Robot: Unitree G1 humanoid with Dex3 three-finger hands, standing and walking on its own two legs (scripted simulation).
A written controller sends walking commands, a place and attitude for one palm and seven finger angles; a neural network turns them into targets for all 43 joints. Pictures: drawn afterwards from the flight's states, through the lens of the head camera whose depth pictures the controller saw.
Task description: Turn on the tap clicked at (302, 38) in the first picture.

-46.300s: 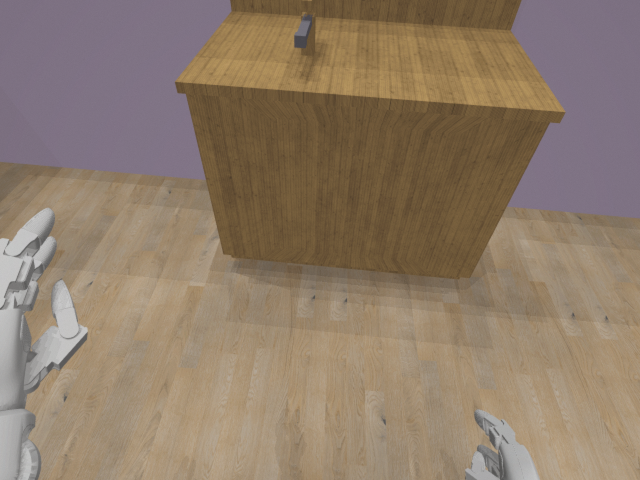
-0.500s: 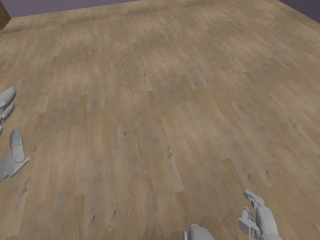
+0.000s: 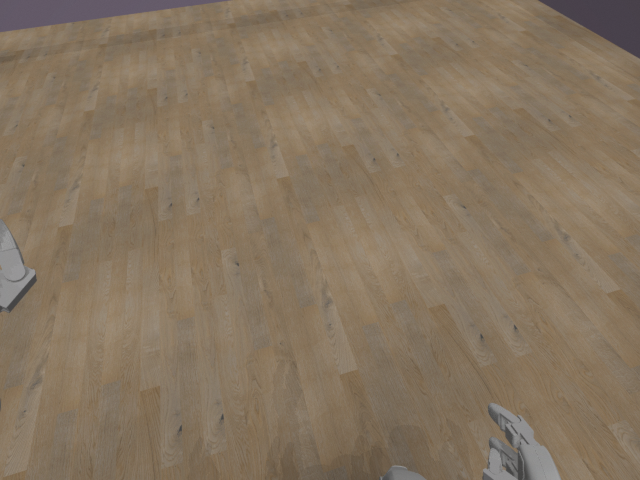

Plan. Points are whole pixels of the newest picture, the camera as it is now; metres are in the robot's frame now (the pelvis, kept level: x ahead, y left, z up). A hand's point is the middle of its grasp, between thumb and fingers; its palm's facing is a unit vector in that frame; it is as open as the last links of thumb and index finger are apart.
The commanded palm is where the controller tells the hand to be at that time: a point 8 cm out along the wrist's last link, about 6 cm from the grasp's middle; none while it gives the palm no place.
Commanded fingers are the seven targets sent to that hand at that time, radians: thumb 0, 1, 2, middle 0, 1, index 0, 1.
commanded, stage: turn to face it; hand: left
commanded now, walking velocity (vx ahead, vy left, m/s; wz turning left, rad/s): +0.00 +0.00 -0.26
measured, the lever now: out of the picture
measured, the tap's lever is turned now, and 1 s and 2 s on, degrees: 73 73 73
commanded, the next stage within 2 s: take the last steps up to it in 0.04 s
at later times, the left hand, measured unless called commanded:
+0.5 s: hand (100, 257) +0.27 +0.24 +0.18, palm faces +0.33 -0.85 -0.41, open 7.4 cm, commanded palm +0.22 +0.29 +0.20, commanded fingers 0.00 0.90 0.90 -0.20 -0.30 -0.20 -0.30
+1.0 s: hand (101, 197) +0.36 +0.29 +0.18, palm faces +0.37 -0.79 -0.48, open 7.4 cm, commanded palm +0.29 +0.33 +0.20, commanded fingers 0.00 0.90 0.90 -0.20 -0.30 -0.20 -0.30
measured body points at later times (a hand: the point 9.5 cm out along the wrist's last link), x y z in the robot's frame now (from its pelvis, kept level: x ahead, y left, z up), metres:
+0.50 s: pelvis +0.04 +0.02 +0.01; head +0.06 +0.01 +0.46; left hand +0.25 +0.29 +0.21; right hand +0.19 -0.24 -0.07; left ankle -0.01 +0.11 -0.72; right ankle +0.07 -0.09 -0.71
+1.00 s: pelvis +0.12 +0.05 -0.01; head +0.14 +0.04 +0.44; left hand +0.33 +0.33 +0.21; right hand +0.28 -0.17 -0.10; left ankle +0.18 +0.22 -0.72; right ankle +0.11 -0.03 -0.72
